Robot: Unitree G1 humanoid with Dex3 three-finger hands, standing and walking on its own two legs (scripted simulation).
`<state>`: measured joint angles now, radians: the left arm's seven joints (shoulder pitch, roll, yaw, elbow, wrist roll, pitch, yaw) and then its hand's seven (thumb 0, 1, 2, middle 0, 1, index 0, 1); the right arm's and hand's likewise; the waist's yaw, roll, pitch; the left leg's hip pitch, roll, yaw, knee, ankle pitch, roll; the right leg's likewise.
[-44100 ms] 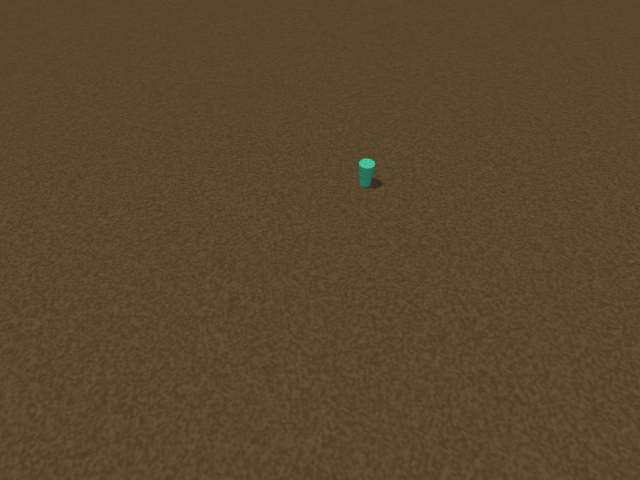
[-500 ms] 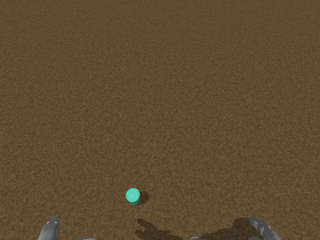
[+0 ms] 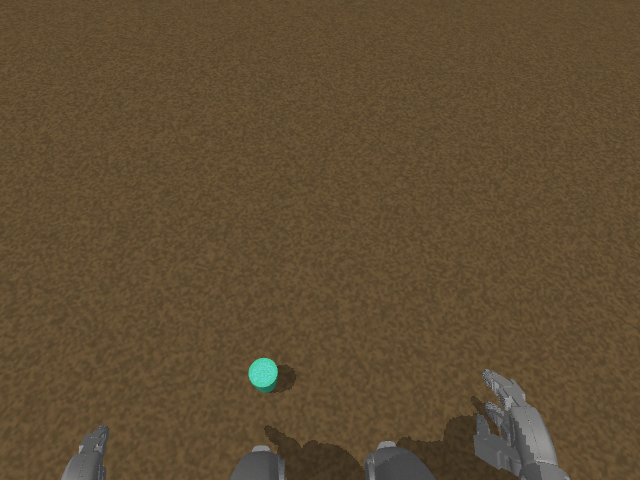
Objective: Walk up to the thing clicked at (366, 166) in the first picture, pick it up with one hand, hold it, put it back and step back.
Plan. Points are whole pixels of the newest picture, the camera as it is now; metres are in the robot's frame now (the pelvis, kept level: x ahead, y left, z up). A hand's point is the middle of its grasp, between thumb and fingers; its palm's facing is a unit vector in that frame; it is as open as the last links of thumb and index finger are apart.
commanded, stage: go down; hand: left
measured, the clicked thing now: (264, 378) +0.40 +0.13 -0.63
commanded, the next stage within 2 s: none
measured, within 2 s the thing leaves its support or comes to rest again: neither
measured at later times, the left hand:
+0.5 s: hand (137, 454) +0.19 +0.26 -0.17, palm faces +0.11 -0.97 -0.24, open 16.5 cm
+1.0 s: hand (159, 386) +0.29 +0.27 -0.24, palm faces -0.07 -0.95 -0.31, open 16.5 cm
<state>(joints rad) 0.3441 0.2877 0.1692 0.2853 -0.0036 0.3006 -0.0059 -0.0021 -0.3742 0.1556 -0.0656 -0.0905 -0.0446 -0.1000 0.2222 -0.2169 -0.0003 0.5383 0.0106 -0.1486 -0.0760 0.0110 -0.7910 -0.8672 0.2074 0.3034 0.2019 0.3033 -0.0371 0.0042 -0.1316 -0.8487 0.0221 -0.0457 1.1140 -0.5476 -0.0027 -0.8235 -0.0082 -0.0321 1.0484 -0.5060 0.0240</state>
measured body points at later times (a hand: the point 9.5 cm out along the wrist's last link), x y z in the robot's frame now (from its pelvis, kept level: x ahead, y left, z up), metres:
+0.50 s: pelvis -0.03 -0.01 -0.07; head +0.09 +0.02 +0.37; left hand +0.18 +0.31 -0.15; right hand +0.15 -0.27 -0.14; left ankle -0.01 +0.12 -0.66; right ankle +0.00 -0.14 -0.66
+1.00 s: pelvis -0.07 -0.01 -0.18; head +0.11 +0.01 +0.23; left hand +0.29 +0.32 -0.22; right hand +0.07 -0.28 -0.30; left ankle -0.01 +0.11 -0.66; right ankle +0.00 -0.14 -0.66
